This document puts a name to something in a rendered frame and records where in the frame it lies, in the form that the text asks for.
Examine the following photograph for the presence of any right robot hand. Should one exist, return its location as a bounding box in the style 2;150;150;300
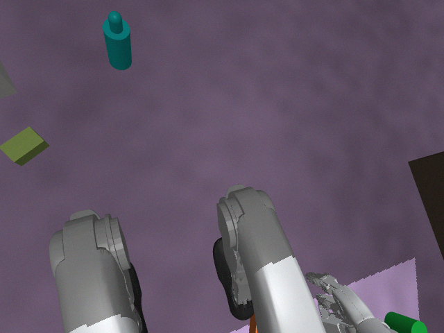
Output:
306;273;375;333

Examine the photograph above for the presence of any left robot foot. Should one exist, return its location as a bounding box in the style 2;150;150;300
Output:
128;263;148;333

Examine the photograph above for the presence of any right robot foot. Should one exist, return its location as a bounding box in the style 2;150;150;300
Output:
213;237;254;321

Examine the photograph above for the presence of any right robot arm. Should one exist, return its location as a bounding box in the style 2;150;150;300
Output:
356;318;398;333

